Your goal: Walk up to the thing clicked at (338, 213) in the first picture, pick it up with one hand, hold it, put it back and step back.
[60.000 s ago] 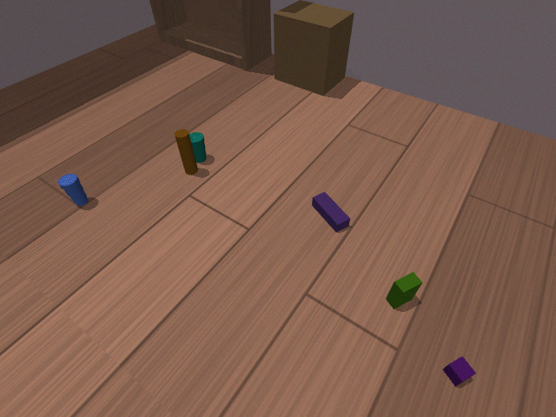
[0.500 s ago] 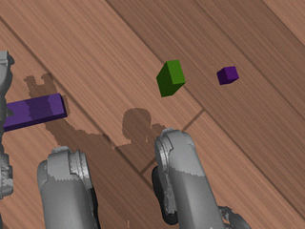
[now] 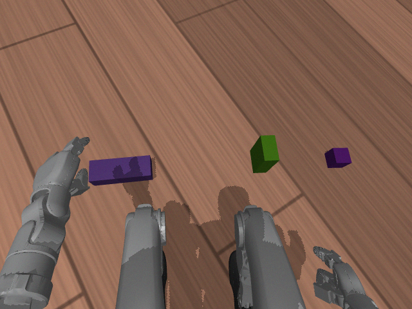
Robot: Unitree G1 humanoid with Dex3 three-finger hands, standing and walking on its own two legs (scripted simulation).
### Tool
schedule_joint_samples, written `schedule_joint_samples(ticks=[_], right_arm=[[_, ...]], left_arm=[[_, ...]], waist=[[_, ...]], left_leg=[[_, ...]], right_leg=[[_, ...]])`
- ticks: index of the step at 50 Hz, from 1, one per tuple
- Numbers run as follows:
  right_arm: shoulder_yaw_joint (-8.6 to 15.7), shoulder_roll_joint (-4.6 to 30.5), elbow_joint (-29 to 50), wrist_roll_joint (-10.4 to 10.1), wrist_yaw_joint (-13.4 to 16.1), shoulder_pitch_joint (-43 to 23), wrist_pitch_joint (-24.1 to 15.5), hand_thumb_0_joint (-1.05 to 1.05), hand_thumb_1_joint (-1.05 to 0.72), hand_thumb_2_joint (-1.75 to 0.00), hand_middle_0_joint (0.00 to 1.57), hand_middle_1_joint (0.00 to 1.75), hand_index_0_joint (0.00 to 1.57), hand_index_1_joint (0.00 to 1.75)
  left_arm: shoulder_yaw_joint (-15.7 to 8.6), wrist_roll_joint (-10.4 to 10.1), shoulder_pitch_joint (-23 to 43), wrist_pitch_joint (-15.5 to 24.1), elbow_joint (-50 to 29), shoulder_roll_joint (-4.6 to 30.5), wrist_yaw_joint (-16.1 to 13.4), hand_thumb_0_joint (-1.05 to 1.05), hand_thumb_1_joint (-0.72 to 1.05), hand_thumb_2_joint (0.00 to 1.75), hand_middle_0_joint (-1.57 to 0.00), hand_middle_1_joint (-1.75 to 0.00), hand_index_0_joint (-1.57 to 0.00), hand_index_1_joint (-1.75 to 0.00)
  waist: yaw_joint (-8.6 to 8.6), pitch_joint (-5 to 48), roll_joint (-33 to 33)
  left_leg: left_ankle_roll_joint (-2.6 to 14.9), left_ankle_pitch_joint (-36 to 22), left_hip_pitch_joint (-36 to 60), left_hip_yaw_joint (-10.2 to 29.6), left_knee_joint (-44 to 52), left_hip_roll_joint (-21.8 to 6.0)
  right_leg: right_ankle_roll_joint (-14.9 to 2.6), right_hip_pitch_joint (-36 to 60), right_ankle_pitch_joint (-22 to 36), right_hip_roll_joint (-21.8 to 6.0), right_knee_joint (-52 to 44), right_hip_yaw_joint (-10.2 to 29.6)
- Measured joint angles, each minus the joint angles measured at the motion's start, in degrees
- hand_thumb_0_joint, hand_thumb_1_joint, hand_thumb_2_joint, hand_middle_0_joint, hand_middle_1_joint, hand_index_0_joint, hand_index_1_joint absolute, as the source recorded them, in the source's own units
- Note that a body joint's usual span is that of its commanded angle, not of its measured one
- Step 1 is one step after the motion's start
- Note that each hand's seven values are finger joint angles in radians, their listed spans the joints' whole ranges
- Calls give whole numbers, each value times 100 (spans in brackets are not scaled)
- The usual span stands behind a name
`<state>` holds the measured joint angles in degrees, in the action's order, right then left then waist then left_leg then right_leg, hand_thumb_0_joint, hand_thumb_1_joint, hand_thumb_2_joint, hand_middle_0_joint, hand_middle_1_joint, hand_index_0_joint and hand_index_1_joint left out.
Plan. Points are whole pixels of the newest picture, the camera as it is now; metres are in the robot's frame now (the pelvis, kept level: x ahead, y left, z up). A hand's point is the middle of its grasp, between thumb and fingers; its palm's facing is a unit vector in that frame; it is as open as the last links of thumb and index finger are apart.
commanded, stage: home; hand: left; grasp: from above
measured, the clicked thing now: (122, 170) +0.48 +0.28 -0.43
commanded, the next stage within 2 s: none
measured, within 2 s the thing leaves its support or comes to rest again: neither
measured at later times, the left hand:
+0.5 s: hand (43, 226) +0.25 +0.22 +0.11, palm faces +0.10 -0.95 -0.30, open 7.4 cm
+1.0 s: hand (1, 256) +0.22 +0.19 +0.21, palm faces +0.17 -0.97 -0.20, open 7.4 cm
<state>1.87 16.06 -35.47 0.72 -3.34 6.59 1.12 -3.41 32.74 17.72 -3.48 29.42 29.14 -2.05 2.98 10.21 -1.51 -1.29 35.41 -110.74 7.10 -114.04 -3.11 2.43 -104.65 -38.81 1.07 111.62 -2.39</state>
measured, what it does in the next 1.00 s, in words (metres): rises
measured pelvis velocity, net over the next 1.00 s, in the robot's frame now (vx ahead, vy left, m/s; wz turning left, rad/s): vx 0.09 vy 0.00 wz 0.12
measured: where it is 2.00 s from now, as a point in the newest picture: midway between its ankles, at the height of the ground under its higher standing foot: (199, 297)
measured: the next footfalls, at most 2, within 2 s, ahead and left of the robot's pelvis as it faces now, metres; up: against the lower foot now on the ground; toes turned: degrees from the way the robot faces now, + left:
none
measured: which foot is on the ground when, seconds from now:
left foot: down 0.00-1.00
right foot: down 0.00-1.00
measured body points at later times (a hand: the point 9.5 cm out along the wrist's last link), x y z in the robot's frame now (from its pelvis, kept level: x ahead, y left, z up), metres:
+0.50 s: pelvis +0.05 +0.00 +0.19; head +0.12 +0.03 +0.63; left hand +0.24 +0.27 +0.13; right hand +0.24 -0.22 +0.10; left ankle +0.09 +0.13 -0.43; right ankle +0.09 -0.14 -0.43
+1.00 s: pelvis +0.09 +0.00 +0.25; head +0.10 +0.00 +0.70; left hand +0.21 +0.24 +0.22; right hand +0.28 -0.23 +0.20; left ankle +0.09 +0.13 -0.43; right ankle +0.09 -0.14 -0.43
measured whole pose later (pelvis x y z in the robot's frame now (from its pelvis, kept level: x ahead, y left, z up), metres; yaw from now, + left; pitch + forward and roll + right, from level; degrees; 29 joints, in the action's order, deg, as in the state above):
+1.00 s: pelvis +0.09 +0.00 +0.25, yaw +7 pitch +10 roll -2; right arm -1.6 13.2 -29.8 -0.2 10.9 15.5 -13.6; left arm -2.3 -3.0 -28.8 -26.5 -6.6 12.3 -0.7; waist 2.4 9.8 -2.8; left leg -1.8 26.4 -41.5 3.9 -57.8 -2.7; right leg 1.2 -35.8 -28.9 -0.9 54.9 -3.3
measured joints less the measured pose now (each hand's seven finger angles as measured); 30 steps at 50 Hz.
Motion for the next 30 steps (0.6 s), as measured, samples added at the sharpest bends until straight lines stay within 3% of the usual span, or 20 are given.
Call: schedule_joint_samples(ticks=[7, 16, 24, 30], right_arm=[[-114, -96, 272, -156, 288, -238, -280, 1, -90, -90, 20, 30, 20, 30], [-313, -316, 417, -226, 597, -134, -598, 1, -90, -90, 20, 30, 20, 30], [-488, -452, 411, -280, 940, 440, -752, 1, -90, -90, 20, 30, 20, 30], [-514, -456, 455, -285, 1225, 912, -937, 2, -90, -90, 20, 30, 20, 30]], left_arm=[[166, -1090, -1128, -609, -929, -433, 64, 1, 85, 90, -22, -31, -21, -31], [134, -2385, -2228, -1313, -1820, -915, -68, 1, 89, 90, -21, -30, -21, -31], [33, -3208, -3133, -1942, -2569, -1283, -212, 1, 89, 90, -21, -30, -20, -30], [-8, -3613, -3877, -2265, -3154, -1544, -204, 1, 90, 90, -21, -30, -20, -30]], waist=[[-51, 79, 34], [3, 66, -7], [73, 46, -105], [119, 28, -154]], left_leg=[[-3, -131, 1234, -84, 1015, 6], [-10, -290, 2794, -163, 2270, 27], [-27, -453, 4332, -219, 3520, 17], [-32, -638, 5454, -263, 4488, 0]], right_leg=[[-41, 1217, 144, -64, -1010, -12], [-66, 2772, 320, -133, -2275, -35], [-80, 4312, 530, -153, -3573, -65], [-104, 5435, 754, -148, -4585, -80]])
